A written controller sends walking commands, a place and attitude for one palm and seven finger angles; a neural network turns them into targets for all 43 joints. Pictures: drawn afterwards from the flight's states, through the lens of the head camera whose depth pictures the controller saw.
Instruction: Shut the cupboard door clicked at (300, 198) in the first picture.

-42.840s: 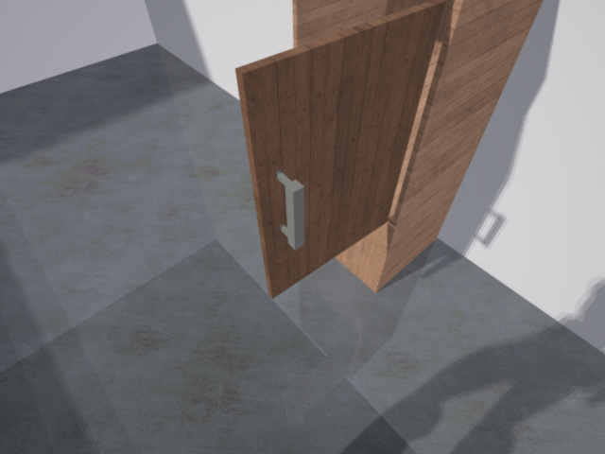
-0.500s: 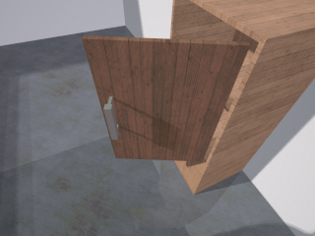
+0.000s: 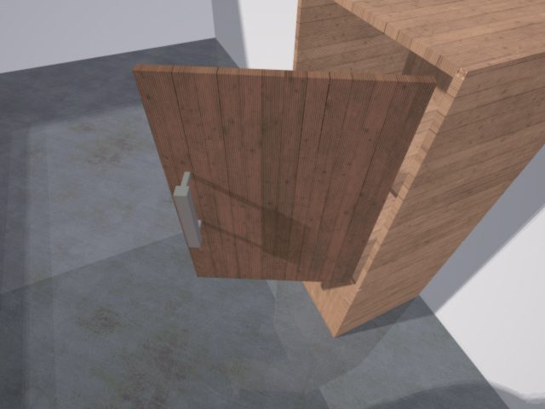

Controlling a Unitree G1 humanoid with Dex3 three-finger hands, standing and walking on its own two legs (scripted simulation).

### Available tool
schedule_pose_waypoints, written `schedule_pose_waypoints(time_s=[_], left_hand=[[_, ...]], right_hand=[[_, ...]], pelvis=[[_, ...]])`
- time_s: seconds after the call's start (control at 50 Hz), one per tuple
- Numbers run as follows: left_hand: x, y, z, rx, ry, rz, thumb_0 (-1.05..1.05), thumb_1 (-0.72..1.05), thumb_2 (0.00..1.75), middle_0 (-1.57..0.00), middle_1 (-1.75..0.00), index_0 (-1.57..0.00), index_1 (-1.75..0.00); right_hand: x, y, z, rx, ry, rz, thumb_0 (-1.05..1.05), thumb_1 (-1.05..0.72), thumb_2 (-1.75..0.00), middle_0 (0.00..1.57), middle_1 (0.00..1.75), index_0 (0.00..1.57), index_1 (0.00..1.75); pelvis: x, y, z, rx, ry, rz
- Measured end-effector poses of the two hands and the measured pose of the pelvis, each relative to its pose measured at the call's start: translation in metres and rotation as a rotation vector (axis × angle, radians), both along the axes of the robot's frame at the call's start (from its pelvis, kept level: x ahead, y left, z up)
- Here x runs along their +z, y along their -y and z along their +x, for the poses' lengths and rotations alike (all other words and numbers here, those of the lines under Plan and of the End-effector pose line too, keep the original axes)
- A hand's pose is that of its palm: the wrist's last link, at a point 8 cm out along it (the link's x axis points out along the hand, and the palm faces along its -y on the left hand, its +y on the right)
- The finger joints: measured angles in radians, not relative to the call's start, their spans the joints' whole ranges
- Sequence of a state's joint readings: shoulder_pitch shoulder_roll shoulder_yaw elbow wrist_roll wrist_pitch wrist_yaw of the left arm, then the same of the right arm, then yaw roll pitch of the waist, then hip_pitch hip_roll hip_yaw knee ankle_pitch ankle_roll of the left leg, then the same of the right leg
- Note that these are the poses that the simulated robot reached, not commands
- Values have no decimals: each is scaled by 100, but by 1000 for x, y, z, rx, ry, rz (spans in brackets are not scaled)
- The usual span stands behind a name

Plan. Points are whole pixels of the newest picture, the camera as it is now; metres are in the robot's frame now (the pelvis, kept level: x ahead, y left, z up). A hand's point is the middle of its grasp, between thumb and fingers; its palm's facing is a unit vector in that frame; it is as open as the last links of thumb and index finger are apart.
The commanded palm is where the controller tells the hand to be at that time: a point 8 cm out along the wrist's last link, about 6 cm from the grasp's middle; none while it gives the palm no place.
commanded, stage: look again from close up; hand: left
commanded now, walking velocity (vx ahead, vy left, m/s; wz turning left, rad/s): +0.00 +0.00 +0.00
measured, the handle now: (191, 211) +0.46 +0.19 -0.02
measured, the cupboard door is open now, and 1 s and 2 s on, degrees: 63 63 63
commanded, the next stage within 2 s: raise the hand and make a fist in 0.30 s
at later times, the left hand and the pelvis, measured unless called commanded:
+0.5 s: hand out of the picture +0.10 +0.21 -0.11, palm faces +0.22 -0.95 -0.22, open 7.4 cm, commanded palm +0.10 +0.25 -0.07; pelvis +0.00 +0.00 -0.01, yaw +1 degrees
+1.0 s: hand out of the picture +0.12 +0.20 -0.05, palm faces +0.01 -1.00 -0.02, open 5.3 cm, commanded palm +0.10 +0.25 -0.05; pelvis -0.08 +0.01 -0.12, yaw +1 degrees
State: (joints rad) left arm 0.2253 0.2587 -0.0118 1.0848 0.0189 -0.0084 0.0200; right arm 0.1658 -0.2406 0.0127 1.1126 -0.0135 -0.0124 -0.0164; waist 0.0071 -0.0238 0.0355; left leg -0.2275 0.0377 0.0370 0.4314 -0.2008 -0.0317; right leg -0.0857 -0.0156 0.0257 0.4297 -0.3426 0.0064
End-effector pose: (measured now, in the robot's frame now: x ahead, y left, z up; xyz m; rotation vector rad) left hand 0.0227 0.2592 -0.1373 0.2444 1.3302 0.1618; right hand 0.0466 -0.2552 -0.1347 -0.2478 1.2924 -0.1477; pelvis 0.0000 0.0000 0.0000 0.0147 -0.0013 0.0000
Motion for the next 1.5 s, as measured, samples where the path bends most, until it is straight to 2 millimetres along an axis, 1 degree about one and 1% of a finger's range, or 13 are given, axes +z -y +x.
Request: schedule_pose_waypoints(time_s=[0.42,0.46,0.56,0.6,0.64,0.72,0.8,0.84,0.92,1.04,1.2,1.3,1.5], left_hand=[[-4,14,-6,20,-5,-22,0,90,90,-20,-30,-20,-30],[13,5,19,118,185,-15,1,90,90,-21,-30,-21,-30],[100,2,101,94,876,8,1,90,90,-23,-32,-23,-33],[115,2,121,51,1074,-25,1,90,90,-25,-34,-25,-35],[119,6,127,-27,1235,-79,1,90,90,-27,-37,-27,-38],[96,14,110,-179,1372,-193,0,90,90,-33,-44,-33,-44],[59,9,78,-123,1291,-251,1,90,90,-40,-51,-40,-52],[53,5,67,-90,1269,-235,1,90,90,-44,-55,-44,-56],[69,5,63,-119,1320,-194,2,90,90,-51,-63,-51,-63],[85,9,87,-179,1338,-242,2,89,90,-62,-75,-62,-75],[89,-3,92,-144,1268,-214,2,90,90,-76,-91,-76,-91],[94,-6,88,-144,1311,-196,2,90,90,-85,-101,-85,-101],[98,-6,91,-152,1311,-211,2,90,90,-104,-121,-104,-121]], right_hand=[[-3,-12,1,-5,-3,26,1,-90,-90,20,30,20,30],[1,-11,8,-4,108,-5,1,-90,-90,20,30,20,30],[11,-9,40,16,456,2,1,-90,-90,20,30,20,30],[10,-7,55,38,545,11,1,-90,-90,20,30,20,30],[7,-6,69,71,620,16,1,-90,-90,20,30,20,30],[-4,-3,93,125,745,7,1,-90,-90,20,30,20,30],[-16,-7,104,139,818,-8,1,-90,-90,20,30,20,30],[-21,-14,104,147,828,-12,1,-90,-90,20,30,20,30],[-31,-33,91,160,799,-2,1,-90,-90,20,30,20,30],[-45,-56,58,117,695,39,1,-90,-90,20,30,20,30],[-43,-60,25,60,611,32,2,-90,-90,21,30,21,30],[-39,-53,28,86,609,0,2,-90,-90,20,30,20,30],[-20,-54,58,122,684,-14,2,-90,-90,20,30,20,30]], pelvis=[[0,0,3,6,-2,-7],[-4,0,-2,6,6,-8],[-20,2,-12,43,-54,9],[-31,3,-23,38,-100,1],[-47,6,-34,24,-153,3],[-84,8,-54,7,-224,4],[-111,5,-67,10,-240,-13],[-118,3,-71,13,-239,-28],[-122,-2,-77,19,-232,-58],[-116,-10,-82,19,-237,-81],[-104,-22,-79,6,-241,-77],[-104,-27,-78,10,-241,-79],[-101,-28,-75,17,-226,-86]])
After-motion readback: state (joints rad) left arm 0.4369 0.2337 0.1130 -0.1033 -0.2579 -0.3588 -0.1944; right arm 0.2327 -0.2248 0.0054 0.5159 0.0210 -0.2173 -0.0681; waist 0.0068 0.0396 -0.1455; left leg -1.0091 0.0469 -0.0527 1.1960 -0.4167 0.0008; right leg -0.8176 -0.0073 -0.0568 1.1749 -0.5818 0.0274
